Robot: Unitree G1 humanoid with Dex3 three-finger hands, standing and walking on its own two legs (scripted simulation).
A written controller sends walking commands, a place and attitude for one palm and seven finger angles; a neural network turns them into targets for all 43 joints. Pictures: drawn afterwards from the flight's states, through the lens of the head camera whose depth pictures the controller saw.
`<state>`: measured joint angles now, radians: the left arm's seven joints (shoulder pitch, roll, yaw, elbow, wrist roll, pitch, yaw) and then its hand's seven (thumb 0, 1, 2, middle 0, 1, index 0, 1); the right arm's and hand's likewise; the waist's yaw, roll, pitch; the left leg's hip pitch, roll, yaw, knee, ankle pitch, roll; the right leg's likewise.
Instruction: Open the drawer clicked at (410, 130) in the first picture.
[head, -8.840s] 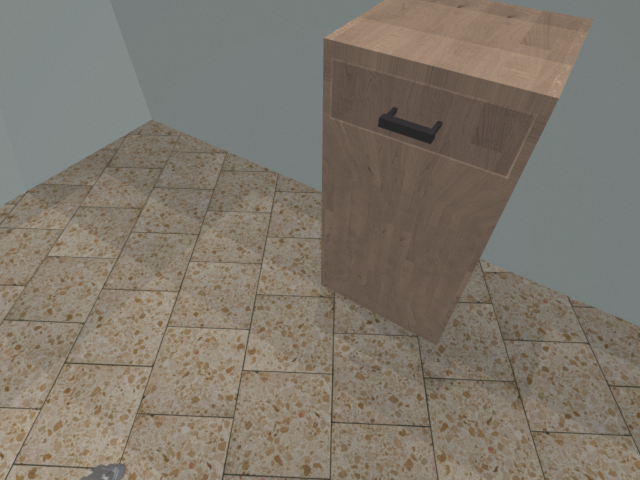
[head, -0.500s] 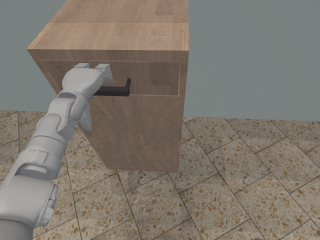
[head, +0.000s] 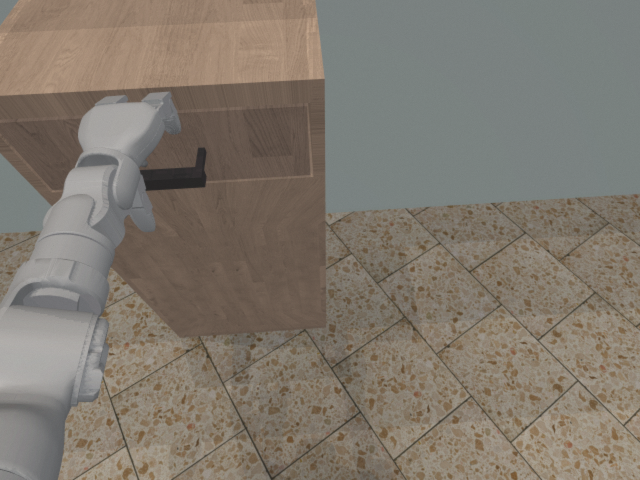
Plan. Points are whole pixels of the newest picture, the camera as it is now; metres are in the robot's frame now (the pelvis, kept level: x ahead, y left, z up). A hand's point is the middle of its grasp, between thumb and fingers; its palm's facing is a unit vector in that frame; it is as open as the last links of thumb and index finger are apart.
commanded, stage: move the hooked fingers above the handle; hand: left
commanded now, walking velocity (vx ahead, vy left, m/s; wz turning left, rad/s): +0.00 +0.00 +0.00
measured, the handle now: (164, 168) +0.54 +0.21 +0.04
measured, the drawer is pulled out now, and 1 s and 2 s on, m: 0.00 0.00 0.00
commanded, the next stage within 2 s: lower the fingers behind the handle in 0.72 s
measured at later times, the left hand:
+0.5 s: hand (141, 159) +0.50 +0.21 +0.10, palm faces -0.01 -0.03 -1.00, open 13.7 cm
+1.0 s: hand (140, 170) +0.50 +0.21 +0.09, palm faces -0.08 -0.02 -1.00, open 13.9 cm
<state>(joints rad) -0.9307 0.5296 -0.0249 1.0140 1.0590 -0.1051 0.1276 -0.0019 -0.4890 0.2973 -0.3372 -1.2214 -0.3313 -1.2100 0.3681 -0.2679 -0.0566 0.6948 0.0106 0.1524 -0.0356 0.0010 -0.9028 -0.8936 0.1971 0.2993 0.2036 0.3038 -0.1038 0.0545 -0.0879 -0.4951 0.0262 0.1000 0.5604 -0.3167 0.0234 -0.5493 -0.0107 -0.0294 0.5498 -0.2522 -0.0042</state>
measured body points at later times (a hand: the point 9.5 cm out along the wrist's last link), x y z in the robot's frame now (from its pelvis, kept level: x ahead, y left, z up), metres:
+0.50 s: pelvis +0.00 +0.01 +0.00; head +0.08 +0.00 +0.44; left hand +0.50 +0.21 +0.16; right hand +0.04 -0.27 -0.14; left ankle -0.04 +0.10 -0.73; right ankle +0.00 -0.12 -0.73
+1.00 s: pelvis +0.00 +0.00 +0.00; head +0.09 -0.01 +0.44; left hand +0.50 +0.21 +0.14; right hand +0.03 -0.28 -0.13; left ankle -0.04 +0.10 -0.73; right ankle +0.00 -0.12 -0.73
